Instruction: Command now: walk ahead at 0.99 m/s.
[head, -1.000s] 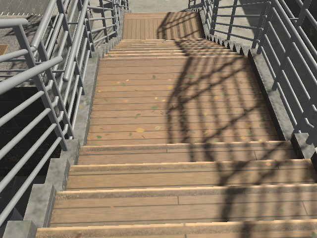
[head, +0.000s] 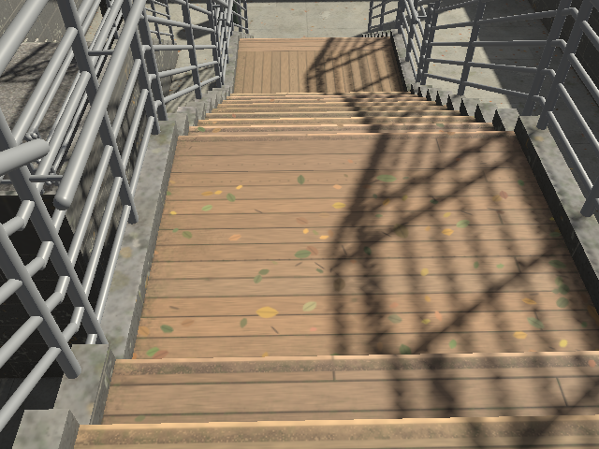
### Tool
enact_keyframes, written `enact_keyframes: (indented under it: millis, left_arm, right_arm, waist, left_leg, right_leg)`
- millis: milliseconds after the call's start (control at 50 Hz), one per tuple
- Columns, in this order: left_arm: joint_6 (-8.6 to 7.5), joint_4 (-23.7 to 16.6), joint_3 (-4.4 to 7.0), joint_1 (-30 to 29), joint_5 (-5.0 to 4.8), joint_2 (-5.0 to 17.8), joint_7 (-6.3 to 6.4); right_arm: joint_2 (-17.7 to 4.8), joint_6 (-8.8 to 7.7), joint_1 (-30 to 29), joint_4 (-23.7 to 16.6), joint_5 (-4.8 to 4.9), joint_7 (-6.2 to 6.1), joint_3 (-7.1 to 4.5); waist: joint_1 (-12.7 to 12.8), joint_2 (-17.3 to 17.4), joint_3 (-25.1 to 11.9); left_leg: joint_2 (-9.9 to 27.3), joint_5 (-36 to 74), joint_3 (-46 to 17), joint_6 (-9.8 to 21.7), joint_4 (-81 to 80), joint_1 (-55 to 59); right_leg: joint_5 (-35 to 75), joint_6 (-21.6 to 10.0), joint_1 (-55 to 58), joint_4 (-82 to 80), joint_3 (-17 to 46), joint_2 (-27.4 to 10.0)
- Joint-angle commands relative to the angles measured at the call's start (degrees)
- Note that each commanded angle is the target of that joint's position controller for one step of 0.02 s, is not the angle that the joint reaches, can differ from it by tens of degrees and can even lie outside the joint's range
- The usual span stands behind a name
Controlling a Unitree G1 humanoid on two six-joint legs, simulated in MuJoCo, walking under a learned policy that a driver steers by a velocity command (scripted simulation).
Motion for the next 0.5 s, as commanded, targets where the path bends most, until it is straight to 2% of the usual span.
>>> enact_keyframes:
  millis: [20, 40, 60, 80, 100, 120, 140, 160, 180, 200, 220, 240, 260, 280, 300, 320, 340, 360, 380, 400, 420, 440, 460, 480, 500]
  left_arm:
    - [-2.03, 0.3, -1.96, 5.9, -0.09, -0.6, 1.1]
    - [-2.47, -0.7, -1.68, 5.2, -0.36, 2.2, 1.81]
    - [-2.35, -0.5, -0.46, 6.1, 0.66, 6.9, 1.91]
    - [-3.43, -1.3, 1.26, 5.3, 0.83, 11.0, 1.81]
    - [-4.58, -0.1, 0.52, 5.1, -0.9, 5.9, 2.18]
    - [-5.15, -0.8, -0.21, 2.5, -2.66, 4.0, 2.37]
    - [-5.03, -1.2, -0.11, 2.7, -2.85, 5.1, 2.25]
    - [-4.29, -0.9, 0.45, 4.7, -2.41, 6.5, 2.24]
    - [-3.28, 0.0, 0.36, 7.7, -1.61, 6.3, 2.35]
    - [-2.06, 1.9, 0.08, 10.6, 0.2, 4.2, 2.38]
    - [-1.47, 2.4, -0.06, 10.4, 1.31, 4.1, 2.99]
    - [-1.13, 1.8, 0.25, 6.4, 2.18, 6.9, 3.16]
    - [-1.31, 1.7, 0.93, 3.2, 0.99, 9.1, 2.74]
    - [-0.21, 1.1, 1.81, 0.9, 0.66, 7.7, 3.83]
    - [-1.27, -2.2, 0.49, 6.4, -1.59, 0.4, 5.08]
    - [-1.82, -1.6, 1.01, 10.4, -1.21, 4.7, 4.78]
    - [-1.26, 0.1, 1.6, 10.6, 0.09, 5.0, 4.5]
    - [-1.01, 0.0, 1.82, 8.5, 0.88, 4.3, 4.4]
    - [-0.26, 1.5, 1.88, 8.0, 2.88, 4.3, 4.3]
    - [0.97, -1.3, 1.6, 2.4, 2.39, 2.8, 3.47]
    - [2.27, -2.1, 1.03, 0.0, 2.25, 1.4, 2.99]
    - [-1.06, -4.3, -4.06, 1.5, 5.42, -7.2, -2.22]
    - [-2.81, -0.4, -3.69, 6.7, 6.62, -4.7, -3.81]
    - [-2.91, 0.7, -2.55, 10.5, 5.41, -0.8, -3.9]
    - [-3.02, 0.6, -2.17, 8.2, 3.69, 2.6, -4.92]
  right_arm:
    - [-3.7, 1.35, -6.8, -5.9, -0.51, 1.38, -0.96]
    - [-2.2, 2.12, -8.5, -6.6, -1.13, 2.21, -0.75]
    - [-0.4, 3.1, -5.9, -5.5, -2.75, 2.78, -0.08]
    - [-3.8, 2.34, -2.1, -4.0, -2.29, 3.45, -0.84]
    - [-4.6, 0.64, -5.7, -4.6, -0.3, 3.81, -1.23]
    - [-3.3, -0.39, -8.2, -4.9, 0.37, 4.66, -0.43]
    - [-2.4, -0.74, -10.8, -5.1, 0.59, 5.05, -0.01]
    - [-2.5, -0.43, -14.7, -6.5, 0.62, 5.01, 0.38]
    - [-2.8, 0.1, -18.5, -8.3, 0.66, 4.6, 0.58]
    - [-3.1, 0.88, -19.8, -9.4, 0.77, 3.89, 0.48]
    - [-4.2, 1.03, -12.5, -7.6, 0.26, 3.19, -0.18]
    - [-7.7, 1.21, 6.4, -2.2, 0.37, 2.18, -1.93]
    - [-10.4, 1.2, 23.4, 3.6, -0.13, 1.86, -3.12]
    - [-11.4, 0.54, 20.7, 1.2, -0.19, 3.33, -3.64]
    - [-10.5, -0.87, 17.4, 1.9, -1.21, 3.89, -1.76]
    - [-10.7, -1.28, 18.6, 2.1, 0.26, 4.23, -1.85]
    - [-9.0, -0.98, 16.1, 2.3, 0.31, 3.88, -1.53]
    - [-7.8, -1.51, 12.5, 2.1, 0.16, 3.32, -0.95]
    - [-5.1, -2.39, 13.3, 2.6, 0.86, 3.19, 0.3]
    - [-5.0, -2.73, 9.4, 2.1, 0.82, 2.75, 0.97]
    - [-6.7, -2.77, 8.1, 2.1, 0.42, 2.26, 0.78]
    - [0.8, -4.06, -7.0, -4.7, -7.94, 4.92, 3.57]
    - [1.5, -5.03, -9.8, -8.7, -7.06, 3.8, 3.52]
    - [-3.4, -6.12, -6.1, -7.9, -6.53, 3.01, 2.4]
    - [-6.4, -7.13, -0.3, -6.8, -6.17, 2.63, 1.55]
  waist:
    - [-1.6, 0.2, 11.9]
    - [-2.1, -2.7, 12.7]
    - [-2.8, -5.4, 9.5]
    - [-3.8, -3.7, 5.5]
    - [-3.6, -1.6, 5.9]
    - [-4.0, 0.6, 4.8]
    - [-1.6, -0.7, 4.8]
    - [1.2, -2.9, 5.5]
    - [3.7, -4.3, 8.5]
    - [5.7, -6.4, 9.9]
    - [2.9, -7.1, 8.2]
    - [-6.5, -6.7, -0.4]
    - [-15.5, -0.8, -5.6]
    - [-17.8, 9.8, 1.5]
    - [-6.1, 17.4, 2.1]
    - [-4.8, 8.8, -2.5]
    - [-2.6, 1.5, 0.8]
    - [-0.5, 0.5, 0.5]
    - [0.0, 3.5, 4.5]
    - [2.4, 2.3, 7.6]
    - [3.1, 2.4, 9.8]
    - [7.6, 1.5, 4.5]
    - [6.9, -0.8, 5.0]
    - [7.8, 0.8, 2.3]
    - [4.3, -3.1, 3.2]
  left_leg:
    - [6.2, 19.2, -5.5, -5.7, -30.6, -19.6]
    - [6.3, 23.2, -1.7, -7.0, -38.8, -11.8]
    - [5.7, 25.5, 2.9, -7.7, -37.9, -5.6]
    - [4.3, 37.8, 5.8, -6.5, -39.2, 2.7]
    - [5.9, 56.5, 2.5, -5.3, -51.5, 3.1]
    - [5.1, 70.7, 6.4, -5.0, -61.2, 14.9]
    - [4.1, 70.2, 8.7, -5.0, -63.2, 18.5]
    - [4.0, 64.6, 8.9, -5.1, -65.5, 17.3]
    - [4.2, 56.7, 9.4, -4.7, -67.9, 13.1]
    - [3.7, 52.0, 12.1, -4.0, -71.5, 11.6]
    - [4.7, 53.7, 11.3, -2.2, -69.6, 17.3]
    - [2.9, 50.4, 13.8, -0.6, -65.7, 31.4]
    - [2.4, 45.6, 13.3, 0.7, -69.4, 47.5]
    - [10.4, 37.2, 0.4, 6.2, -90.2, 44.0]
    - [17.3, 85.2, -4.5, 1.4, -62.2, 54.3]
    - [20.4, 74.1, -9.0, 0.7, -65.2, 60.8]
    - [21.3, 62.0, -11.0, 2.8, -67.8, 52.8]
    - [22.9, 48.5, -15.4, 5.6, -68.0, 44.2]
    - [23.2, 61.8, -18.2, 6.8, -64.3, 36.6]
    - [22.0, 58.3, -15.1, 7.4, -68.2, 21.1]
    - [19.8, 59.6, -11.9, 7.4, -72.0, 10.7]
    - [11.0, 44.3, -1.4, 3.7, -66.5, -8.3]
    - [5.0, 25.8, 6.7, -0.8, -61.4, -20.2]
    - [2.0, 26.2, 8.5, -3.7, -58.3, -22.8]
    - [-0.8, 15.3, 12.7, -6.7, -55.7, -23.1]
  right_leg:
    - [10.2, -7.7, -7.7, -15.5, 24.1, -18.1]
    - [8.9, -8.2, -15.9, -16.3, 21.7, -16.6]
    - [14.3, -9.3, -18.9, -15.4, 21.5, -15.4]
    - [16.8, -7.9, -19.1, -13.6, 18.8, -13.8]
    - [8.5, -5.8, -18.5, -7.7, 15.3, -9.3]
    - [-1.2, -3.5, -24.5, -6.8, 9.1, -6.1]
    - [-0.9, -3.4, -22.3, -7.0, 9.3, -6.6]
    - [4.1, -3.6, -17.3, -5.4, 10.1, -8.0]
    - [9.0, -4.4, -11.5, -3.0, 11.9, -9.3]
    - [13.9, -4.4, -6.3, 1.5, 10.4, -8.9]
    - [20.8, -4.2, -3.5, 10.5, 9.6, -9.8]
    - [38.4, -4.5, -3.0, 27.0, 8.1, -11.3]
    - [49.4, -2.7, -9.2, 46.6, 6.1, -8.7]
    - [3.6, -3.0, -16.5, 77.9, 5.1, 2.3]
    - [-18.9, -3.9, -35.7, 79.9, 15.0, 4.2]
    - [-11.9, -5.0, -44.5, 64.1, 16.6, 0.6]
    - [-7.7, -3.6, -45.9, 60.2, 15.1, -0.9]
    - [-1.6, -2.6, -45.0, 51.5, 16.4, -2.6]
    - [-1.1, -0.8, -44.8, 48.2, 17.5, -3.9]
    - [4.6, 2.7, -36.8, 31.6, 15.5, -4.6]
    - [7.5, 4.5, -28.3, 25.4, 10.9, -4.6]
    - [34.2, 4.5, -10.6, 17.4, 12.7, -9.3]
    - [54.8, 6.2, 3.3, 8.0, 9.2, -7.5]
    - [53.3, 7.7, 11.0, 10.8, 3.1, -2.4]
    - [63.8, 7.9, 15.1, 0.2, 3.8, -3.4]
